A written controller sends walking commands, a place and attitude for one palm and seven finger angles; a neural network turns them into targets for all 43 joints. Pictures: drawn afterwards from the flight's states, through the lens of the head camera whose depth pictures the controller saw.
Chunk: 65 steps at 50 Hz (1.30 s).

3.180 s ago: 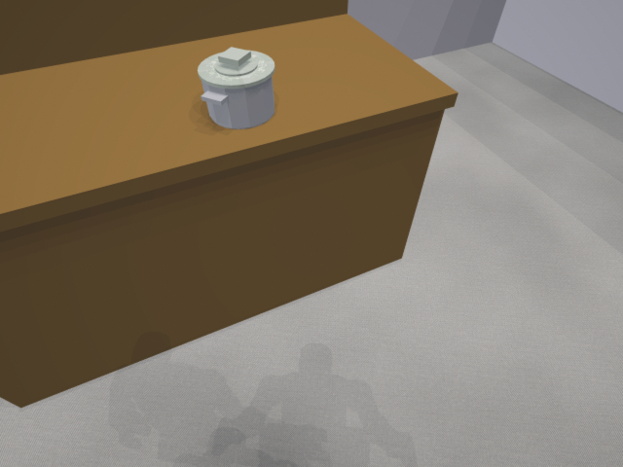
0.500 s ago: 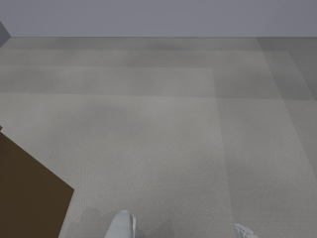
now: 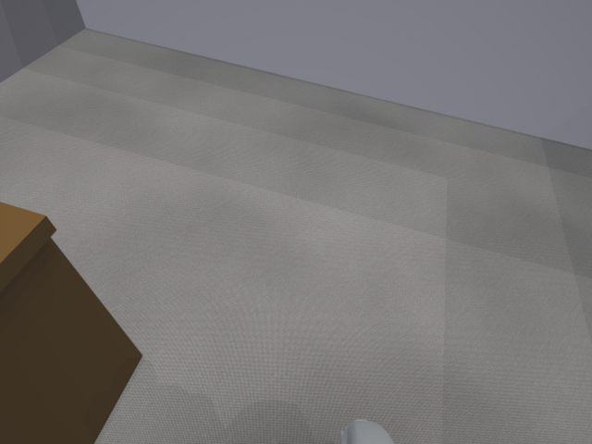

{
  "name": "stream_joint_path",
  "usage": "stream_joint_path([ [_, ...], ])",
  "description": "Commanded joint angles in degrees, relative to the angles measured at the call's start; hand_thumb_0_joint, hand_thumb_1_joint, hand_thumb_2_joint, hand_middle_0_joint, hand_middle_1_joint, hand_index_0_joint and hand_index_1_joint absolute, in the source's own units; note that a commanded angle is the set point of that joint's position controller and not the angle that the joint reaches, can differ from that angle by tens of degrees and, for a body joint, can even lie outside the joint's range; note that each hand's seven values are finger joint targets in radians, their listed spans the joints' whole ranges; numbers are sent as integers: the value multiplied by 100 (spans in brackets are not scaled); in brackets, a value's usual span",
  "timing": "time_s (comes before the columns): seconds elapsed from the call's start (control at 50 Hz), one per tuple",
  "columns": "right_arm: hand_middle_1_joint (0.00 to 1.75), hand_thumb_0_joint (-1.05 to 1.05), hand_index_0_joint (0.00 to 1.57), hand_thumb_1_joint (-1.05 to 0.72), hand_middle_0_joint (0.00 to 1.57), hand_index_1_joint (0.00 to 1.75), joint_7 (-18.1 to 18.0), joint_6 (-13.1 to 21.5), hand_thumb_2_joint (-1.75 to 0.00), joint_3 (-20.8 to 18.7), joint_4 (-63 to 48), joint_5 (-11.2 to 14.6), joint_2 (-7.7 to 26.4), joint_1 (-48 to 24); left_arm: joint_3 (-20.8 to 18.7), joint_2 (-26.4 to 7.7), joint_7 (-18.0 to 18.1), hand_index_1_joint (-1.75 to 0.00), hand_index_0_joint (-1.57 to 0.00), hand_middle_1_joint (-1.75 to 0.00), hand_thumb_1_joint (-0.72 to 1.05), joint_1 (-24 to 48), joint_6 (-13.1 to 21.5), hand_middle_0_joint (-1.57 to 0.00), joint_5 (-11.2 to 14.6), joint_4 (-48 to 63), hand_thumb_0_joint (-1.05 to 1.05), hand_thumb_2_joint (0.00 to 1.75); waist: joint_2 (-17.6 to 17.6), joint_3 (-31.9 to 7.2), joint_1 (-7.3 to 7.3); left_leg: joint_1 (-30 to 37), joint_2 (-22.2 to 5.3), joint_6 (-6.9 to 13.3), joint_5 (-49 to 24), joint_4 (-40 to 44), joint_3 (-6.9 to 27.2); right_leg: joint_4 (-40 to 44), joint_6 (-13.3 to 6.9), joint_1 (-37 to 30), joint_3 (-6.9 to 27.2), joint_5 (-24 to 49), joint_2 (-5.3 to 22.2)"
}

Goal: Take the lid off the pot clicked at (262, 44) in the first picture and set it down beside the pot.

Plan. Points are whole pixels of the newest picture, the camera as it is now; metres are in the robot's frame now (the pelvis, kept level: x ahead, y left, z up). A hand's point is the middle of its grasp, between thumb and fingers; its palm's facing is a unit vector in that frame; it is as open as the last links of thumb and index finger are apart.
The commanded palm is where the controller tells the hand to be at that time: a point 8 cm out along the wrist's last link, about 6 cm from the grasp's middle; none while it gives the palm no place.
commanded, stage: turn to face it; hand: left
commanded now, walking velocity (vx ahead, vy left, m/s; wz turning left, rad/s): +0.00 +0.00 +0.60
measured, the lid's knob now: out of the picture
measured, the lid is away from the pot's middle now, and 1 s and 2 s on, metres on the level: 0.00 0.00 0.00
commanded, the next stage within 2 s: take the last steps up to it in 1.98 s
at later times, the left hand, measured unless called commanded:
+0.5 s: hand out of the picture +0.11 +0.15 -0.14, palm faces +0.27 -0.91 -0.31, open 7.4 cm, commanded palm none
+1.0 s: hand out of the picture -0.14 +0.12 -0.20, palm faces +0.65 -0.71 -0.26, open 7.4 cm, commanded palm none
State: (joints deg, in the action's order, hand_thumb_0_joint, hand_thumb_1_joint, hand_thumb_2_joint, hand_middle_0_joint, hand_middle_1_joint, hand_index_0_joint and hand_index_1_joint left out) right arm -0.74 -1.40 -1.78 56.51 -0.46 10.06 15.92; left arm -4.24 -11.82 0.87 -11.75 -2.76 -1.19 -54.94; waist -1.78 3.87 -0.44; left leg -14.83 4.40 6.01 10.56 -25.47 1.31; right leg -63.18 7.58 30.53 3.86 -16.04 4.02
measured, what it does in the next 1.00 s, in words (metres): steps on the spot, turning left: right foot, then left foot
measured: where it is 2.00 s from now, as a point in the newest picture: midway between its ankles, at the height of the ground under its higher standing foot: outside the picture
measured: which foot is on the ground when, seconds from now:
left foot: down 0.00-0.40, up 0.42-0.92, down 0.94-1.00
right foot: up 0.00-0.38, down 0.40-0.94, up 0.96-1.00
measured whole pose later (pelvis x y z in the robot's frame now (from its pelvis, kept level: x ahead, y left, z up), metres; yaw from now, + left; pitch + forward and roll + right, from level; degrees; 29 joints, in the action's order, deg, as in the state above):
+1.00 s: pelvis +0.01 -0.05 -0.02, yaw +38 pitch -1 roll +0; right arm 1.6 -1.9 -2.5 50.0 -0.4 13.7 3.1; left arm -4.1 -16.4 1.2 -18.3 -3.8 -0.9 -53.9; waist -4.3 7.1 3.3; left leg -17.0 0.9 3.1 19.5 -37.1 -5.2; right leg -54.6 4.9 18.8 -9.1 -31.3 8.5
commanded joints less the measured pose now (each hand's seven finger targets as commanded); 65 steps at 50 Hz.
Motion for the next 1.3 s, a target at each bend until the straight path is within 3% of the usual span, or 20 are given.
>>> stream_joint_path([
  [0.0,30,0,20,-90,20,30,-81,174,-90,-384,-416,5,1137,285,-167,-585,69,-30,-20,-30,90,-19,63,-20,-15,366,0,90,821,-529,-53,691,-1410,206,-782,948,1858,206,107,428,-68,59,-81],
  [0.18,30,0,20,-90,20,30,-114,100,-90,-504,-443,-57,1289,492,-105,-700,96,-30,-20,-30,90,711,111,-20,72,747,0,90,1036,-675,-260,1106,-1471,522,-2128,445,2668,1215,7,198,46,-755,-343],
  [0.28,30,0,20,-90,20,30,-96,44,-90,-562,-596,-61,1437,130,-65,-743,133,-30,-20,-30,90,473,140,-20,130,828,0,90,1099,-865,-120,603,-1346,424,-2397,176,2916,2270,-165,-899,83,-700,-564],
  [0.32,30,0,20,-90,20,30,-71,36,-90,-572,-677,-18,1421,-137,-72,-826,147,-30,-20,-30,90,202,185,-20,145,805,0,90,985,-925,45,114,-1139,186,-2050,-108,2748,3330,-210,-1780,64,-34,-533],
  [0.34,30,0,20,-90,20,30,-51,30,-90,-554,-691,33,1323,-172,-90,-929,161,-30,-20,-30,90,63,220,-20,141,781,0,90,621,-957,135,-486,-942,-58,-1161,-366,2564,4141,-239,-2575,190,607,-303],
  [0.36,30,0,20,-90,20,30,-23,28,-90,-514,-708,102,982,-32,-149,-1281,194,-30,-20,-30,90,7,262,-20,82,804,0,90,-632,-1037,128,-1637,-479,-456,843,-1185,1847,4704,-526,-3581,1257,624,885],
  [0.38,30,0,20,-90,20,30,-50,30,-90,-505,-842,33,877,-8,-182,-1593,196,-30,-20,-30,90,-18,254,-20,29,889,0,90,-1623,-846,147,-2284,201,-880,2368,-2537,571,4782,-1205,-3391,2480,1143,2191],
  [0.4,30,0,20,-90,20,30,-31,-2,-90,-561,-859,-41,1160,-64,-152,-1524,190,-30,-20,-30,90,-5,226,-20,47,951,0,90,-847,-737,106,-1882,-40,-834,2388,-3536,568,4720,-1565,-2514,2090,1320,2353],
  [0.46,30,0,20,-90,20,30,122,-144,-90,-512,-599,-80,1049,-12,-12,-952,167,-30,-20,-30,90,551,300,-20,75,1055,0,90,-617,-194,-246,-1868,-403,-959,1322,-4551,314,4451,-1321,-2073,603,2138,1289],
  [0.5,30,0,20,-90,20,30,172,-155,-90,-481,-619,-45,977,-45,8,-893,153,-30,-20,-30,90,313,370,-20,69,1013,0,90,-685,-295,-192,-1912,-430,-1049,1082,-4614,145,4218,-1216,-2376,73,3190,1177],
  [0.58,30,0,20,-90,20,30,179,-231,-90,-421,-759,-46,977,-623,-28,-1041,149,-30,-20,-30,90,-423,367,-20,42,837,0,90,-847,-322,110,-1997,-508,-1150,1118,-4384,-47,4030,-1178,-2871,-157,3956,1246],
  [0.78,30,0,20,-90,20,30,227,-174,-90,-247,-988,1,846,-1491,-106,-1207,147,-30,-20,-30,90,-832,280,-20,-38,716,0,90,-1042,-374,331,-1354,-633,-976,1405,-2620,-509,3879,-1394,-2946,-635,3649,1607],
  [0.84,30,0,20,-90,20,30,230,-101,-90,-223,-1031,21,811,-1388,-167,-1335,123,-30,-20,-30,90,-786,238,-20,-51,688,0,90,-1118,-475,311,-623,-562,-806,1359,-1613,-726,3626,-1284,-2697,-836,3519,1730],
  [0.88,30,0,20,-90,20,30,214,-44,-90,-269,-934,-11,990,-889,-188,-1380,89,-30,-20,-30,90,-719,229,-20,6,649,0,90,-797,-769,26,309,-485,-697,435,-365,-818,2866,-951,-2453,-1234,3264,1576],
  [0.9,30,0,20,-90,20,30,212,17,-90,-362,-806,-30,1349,-341,-168,-1284,72,-30,-20,-30,90,-681,218,-20,50,663,0,90,-28,-1137,-269,1517,-892,-518,-595,303,-277,1669,-638,-1656,-1440,2407,1377],
  [0.92,30,0,20,-90,20,30,164,68,-90,-559,-782,-35,2095,44,-89,-894,20,-30,-20,-30,90,-604,210,-20,103,918,0,90,1983,-1297,-452,2469,-2643,248,-3240,441,2002,211,-77,231,-1477,-1839,383],
  [0.94,30,0,20,-90,20,30,134,9,-90,-584,-640,57,2206,320,-59,-952,71,-30,-20,-30,90,-328,123,-20,47,1015,0,90,1562,-1401,-513,2326,-3001,699,-4249,236,2075,-346,-104,495,-743,-2269,317],
  [1.02,30,0,20,-90,20,30,16,65,-90,-378,-892,2,1527,-772,-149,-1023,20,-30,-20,-30,90,-253,64,-20,16,675,0,90,1015,-516,2,998,-1878,286,-2727,522,1085,-641,-29,312,-340,-752,368],
  [1.08,30,0,20,-90,20,30,31,112,-90,-371,-909,30,1459,-784,-160,-992,-10,-30,-20,-30,90,-414,41,-20,6,557,0,90,950,-480,104,771,-1514,119,-2260,715,914,-449,42,95,-357,-210,236],
  [1.28,30,0,20,-90,20,30,-8,89,-90,-450,-712,-27,1421,-24,-133,-960,56,-30,-20,-30,90,518,67,-20,37,852,0,90,912,-483,-179,1081,-1496,401,-1390,776,2166,587,-2,306,-64,-385,32],
])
